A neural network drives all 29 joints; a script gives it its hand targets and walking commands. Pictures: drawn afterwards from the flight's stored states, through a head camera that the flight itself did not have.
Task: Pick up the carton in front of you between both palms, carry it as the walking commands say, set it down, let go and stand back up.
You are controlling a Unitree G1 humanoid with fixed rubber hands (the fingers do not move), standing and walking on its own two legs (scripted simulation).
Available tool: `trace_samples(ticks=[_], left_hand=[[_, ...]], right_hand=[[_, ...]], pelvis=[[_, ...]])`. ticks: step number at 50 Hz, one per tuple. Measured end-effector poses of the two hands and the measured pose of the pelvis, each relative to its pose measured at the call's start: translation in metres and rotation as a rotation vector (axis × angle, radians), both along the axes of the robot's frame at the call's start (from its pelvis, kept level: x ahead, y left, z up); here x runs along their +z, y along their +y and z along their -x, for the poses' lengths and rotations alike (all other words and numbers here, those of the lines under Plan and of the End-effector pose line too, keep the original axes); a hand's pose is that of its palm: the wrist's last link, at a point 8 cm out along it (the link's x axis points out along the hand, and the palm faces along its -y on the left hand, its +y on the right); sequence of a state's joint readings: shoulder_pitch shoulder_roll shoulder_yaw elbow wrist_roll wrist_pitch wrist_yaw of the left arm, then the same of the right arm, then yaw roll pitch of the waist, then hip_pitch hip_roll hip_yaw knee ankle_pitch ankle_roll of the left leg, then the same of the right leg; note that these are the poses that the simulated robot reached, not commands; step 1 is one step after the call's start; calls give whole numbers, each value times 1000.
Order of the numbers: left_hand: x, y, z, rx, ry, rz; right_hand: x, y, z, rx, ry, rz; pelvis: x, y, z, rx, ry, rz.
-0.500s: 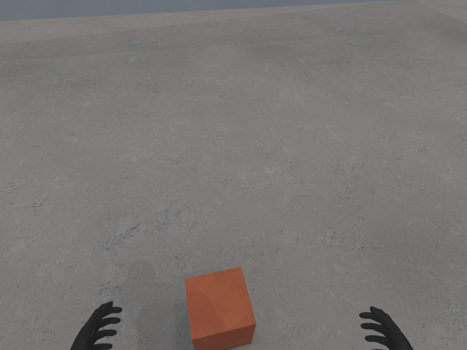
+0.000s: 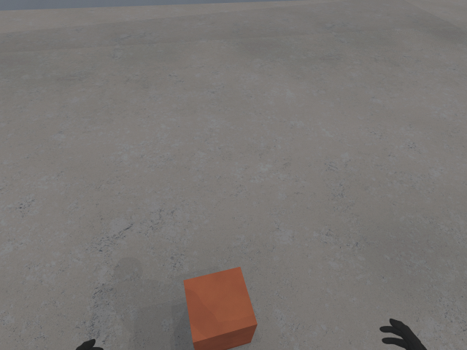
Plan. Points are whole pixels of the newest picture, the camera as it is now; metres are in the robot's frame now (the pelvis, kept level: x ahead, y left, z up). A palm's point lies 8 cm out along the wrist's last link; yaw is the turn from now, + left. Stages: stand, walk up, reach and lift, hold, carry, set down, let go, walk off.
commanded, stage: stand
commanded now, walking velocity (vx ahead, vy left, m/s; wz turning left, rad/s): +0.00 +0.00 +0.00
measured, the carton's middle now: (218, 312) +0.39 +0.05 -0.65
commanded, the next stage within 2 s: none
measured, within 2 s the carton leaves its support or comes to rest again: neither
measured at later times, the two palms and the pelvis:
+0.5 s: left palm out of the picture +0.08 +0.28 -0.10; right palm out of the picture +0.08 -0.32 -0.08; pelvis -0.02 -0.02 +0.01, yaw +1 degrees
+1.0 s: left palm out of the picture +0.06 +0.30 -0.11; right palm out of the picture +0.08 -0.32 -0.08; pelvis -0.02 -0.01 +0.01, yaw +1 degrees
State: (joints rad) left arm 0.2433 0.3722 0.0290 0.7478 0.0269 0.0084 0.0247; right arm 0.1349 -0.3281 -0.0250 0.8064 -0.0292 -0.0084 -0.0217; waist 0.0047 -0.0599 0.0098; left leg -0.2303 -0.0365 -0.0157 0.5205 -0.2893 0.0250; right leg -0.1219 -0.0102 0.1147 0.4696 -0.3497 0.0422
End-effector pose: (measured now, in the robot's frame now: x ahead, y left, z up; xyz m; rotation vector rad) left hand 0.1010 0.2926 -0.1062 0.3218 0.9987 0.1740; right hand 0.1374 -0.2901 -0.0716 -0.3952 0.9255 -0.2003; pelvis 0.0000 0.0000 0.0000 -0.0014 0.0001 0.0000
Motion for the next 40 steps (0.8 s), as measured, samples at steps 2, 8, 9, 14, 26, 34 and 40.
trace_samples(ticks=[2, 8, 9, 14, 26, 34, 40], left_hand=[[2, 2, -1, -7, 9, -17], [6, -3, -7, -17, 3, -26], [6, -4, -7, -16, 3, -22], [7, -11, -4, -16, 0, -20], [5, -11, 27, 4, 43, -24], [0, -10, 40, 5, 94, -15], [-1, -3, 38, 25, 89, -15]], right_hand=[[-3, -2, 2, -10, 12, -6], [-8, -11, 13, -24, 56, -8], [-8, -13, 16, -31, 60, -6], [-7, -25, 29, -56, 74, 2], [-11, -34, 61, -55, 140, 5], [-11, -35, 68, -60, 161, 3], [-8, -36, 69, -66, 170, 15]], pelvis=[[0, -1, -1, -1, -5, -1], [2, -6, 0, 3, -11, -4], [2, -7, 1, 3, -14, -3], [4, -11, 5, 7, -30, -4], [7, -19, 22, 16, -52, 1], [8, -17, 28, 17, -49, 7], [9, -16, 26, 17, -49, 4]])
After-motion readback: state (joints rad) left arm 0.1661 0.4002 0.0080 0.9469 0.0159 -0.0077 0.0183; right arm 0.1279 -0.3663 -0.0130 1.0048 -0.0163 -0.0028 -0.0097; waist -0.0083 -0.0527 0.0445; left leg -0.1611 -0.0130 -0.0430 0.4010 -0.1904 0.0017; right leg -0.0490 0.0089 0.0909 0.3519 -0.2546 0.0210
